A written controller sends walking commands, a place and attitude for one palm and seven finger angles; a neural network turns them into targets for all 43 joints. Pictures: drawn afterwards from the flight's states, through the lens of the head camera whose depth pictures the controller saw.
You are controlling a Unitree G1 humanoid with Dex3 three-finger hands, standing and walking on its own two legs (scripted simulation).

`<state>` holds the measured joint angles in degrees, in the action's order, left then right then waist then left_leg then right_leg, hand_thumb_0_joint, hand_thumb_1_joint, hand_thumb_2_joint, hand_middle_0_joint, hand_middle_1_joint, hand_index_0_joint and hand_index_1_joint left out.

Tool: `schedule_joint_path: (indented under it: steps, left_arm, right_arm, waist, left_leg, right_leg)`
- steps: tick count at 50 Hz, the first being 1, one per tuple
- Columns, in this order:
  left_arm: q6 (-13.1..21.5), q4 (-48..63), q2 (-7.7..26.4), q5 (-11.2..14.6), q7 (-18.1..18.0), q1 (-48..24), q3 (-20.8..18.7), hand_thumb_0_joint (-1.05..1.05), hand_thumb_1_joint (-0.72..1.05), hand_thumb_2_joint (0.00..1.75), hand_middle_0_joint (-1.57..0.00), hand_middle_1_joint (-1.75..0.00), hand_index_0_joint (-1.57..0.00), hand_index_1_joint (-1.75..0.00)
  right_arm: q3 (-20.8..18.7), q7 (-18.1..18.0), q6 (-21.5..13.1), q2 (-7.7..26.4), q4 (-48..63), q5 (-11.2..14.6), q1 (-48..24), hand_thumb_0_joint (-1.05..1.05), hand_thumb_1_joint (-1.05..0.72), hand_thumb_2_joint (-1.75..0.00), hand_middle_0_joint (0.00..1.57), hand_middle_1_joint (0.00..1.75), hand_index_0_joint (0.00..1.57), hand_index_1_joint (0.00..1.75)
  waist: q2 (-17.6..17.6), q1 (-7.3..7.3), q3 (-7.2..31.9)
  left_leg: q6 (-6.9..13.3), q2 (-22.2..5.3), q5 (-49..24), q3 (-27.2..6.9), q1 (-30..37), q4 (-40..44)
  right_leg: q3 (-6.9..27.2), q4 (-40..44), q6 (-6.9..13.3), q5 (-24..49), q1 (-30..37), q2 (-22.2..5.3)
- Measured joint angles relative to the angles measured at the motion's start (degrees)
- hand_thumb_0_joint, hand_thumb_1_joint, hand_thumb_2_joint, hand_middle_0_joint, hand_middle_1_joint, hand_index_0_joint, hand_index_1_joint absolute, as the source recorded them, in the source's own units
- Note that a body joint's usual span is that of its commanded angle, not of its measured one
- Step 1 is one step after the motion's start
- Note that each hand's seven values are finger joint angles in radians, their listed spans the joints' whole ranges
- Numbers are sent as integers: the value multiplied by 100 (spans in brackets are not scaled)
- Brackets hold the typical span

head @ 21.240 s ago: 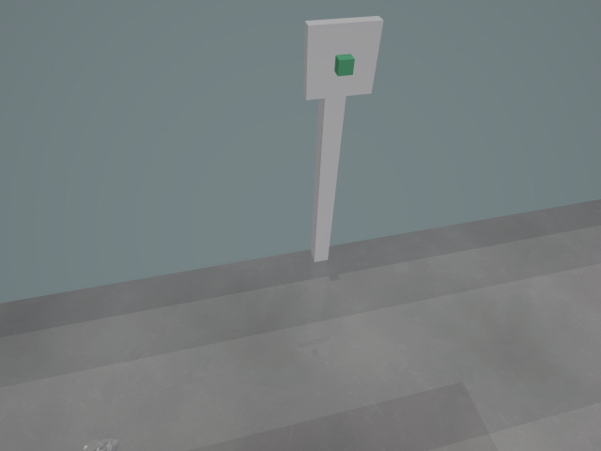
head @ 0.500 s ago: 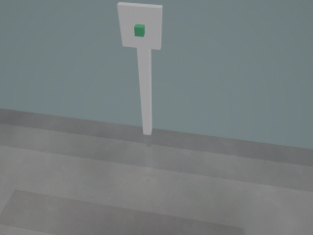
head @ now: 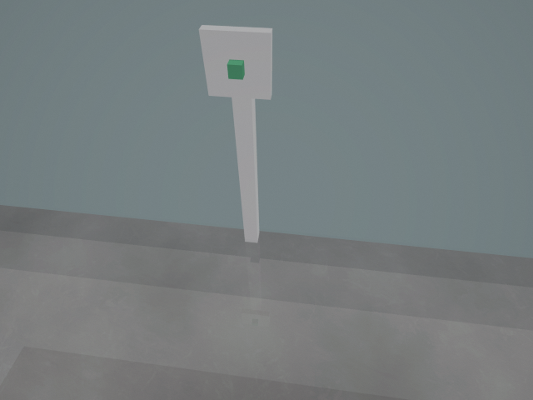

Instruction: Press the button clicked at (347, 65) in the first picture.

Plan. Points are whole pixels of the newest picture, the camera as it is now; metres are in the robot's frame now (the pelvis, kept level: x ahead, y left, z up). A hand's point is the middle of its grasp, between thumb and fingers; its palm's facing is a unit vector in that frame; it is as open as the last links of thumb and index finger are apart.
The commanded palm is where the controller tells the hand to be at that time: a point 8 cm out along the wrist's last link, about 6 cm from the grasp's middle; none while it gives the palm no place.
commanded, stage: let the arm hang, fingers relaxed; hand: left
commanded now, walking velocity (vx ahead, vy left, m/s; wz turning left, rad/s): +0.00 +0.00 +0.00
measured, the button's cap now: (236, 69) +0.87 +0.12 +0.08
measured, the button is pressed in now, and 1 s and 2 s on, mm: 0 0 0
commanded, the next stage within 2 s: stand and wait in 0.16 s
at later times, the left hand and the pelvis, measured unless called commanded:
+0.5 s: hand out of the picture +0.05 +0.21 -0.17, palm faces +0.01 -0.96 -0.28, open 7.4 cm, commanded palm none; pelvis +0.01 +0.00 +0.00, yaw +0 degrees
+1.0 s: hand out of the picture +0.12 +0.23 -0.15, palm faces -0.02 -0.94 -0.34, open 7.4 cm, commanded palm none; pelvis +0.03 -0.01 +0.01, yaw +0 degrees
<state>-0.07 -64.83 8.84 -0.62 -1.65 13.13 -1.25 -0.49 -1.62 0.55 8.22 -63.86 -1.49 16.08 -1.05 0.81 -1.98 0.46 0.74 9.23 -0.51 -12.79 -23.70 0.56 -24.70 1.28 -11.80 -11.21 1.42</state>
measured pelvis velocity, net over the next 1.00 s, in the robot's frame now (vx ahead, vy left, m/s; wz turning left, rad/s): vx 0.03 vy -0.01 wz -0.01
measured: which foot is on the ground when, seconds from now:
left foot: down 0.00-1.00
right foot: down 0.00-1.00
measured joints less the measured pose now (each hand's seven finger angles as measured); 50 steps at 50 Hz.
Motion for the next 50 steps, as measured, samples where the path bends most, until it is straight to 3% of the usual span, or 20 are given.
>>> schedule_joint_path:
  steps: [22,38,50]
  left_arm:
    - [42,-94,374,8,41,-213,-39,1,90,90,-20,-30,-20,-30]
    - [105,-24,772,12,91,-709,-33,1,90,90,-20,-30,-20,-30]
    - [122,24,896,13,109,-861,-2,1,90,90,-20,-30,-20,-30]
  right_arm:
    - [-52,20,-28,448,-58,21,-411,1,-91,-90,20,30,20,30]
    - [-33,77,-61,896,-39,23,-893,1,-91,-90,20,30,20,30]
    - [-3,99,-70,1046,-20,34,-1040,1,-91,-90,20,30,20,30]
  waist:
    - [-7,-24,-218]
    - [-11,-14,-191]
    - [-7,-2,-173]
  left_leg:
    - [-20,-26,11,-2,157,156]
    - [-64,-62,-32,-9,376,410]
    - [-97,-92,-30,6,512,559]
  right_leg:
    - [4,202,19,18,175,25]
    - [6,458,54,68,390,57]
    - [25,593,82,69,512,85]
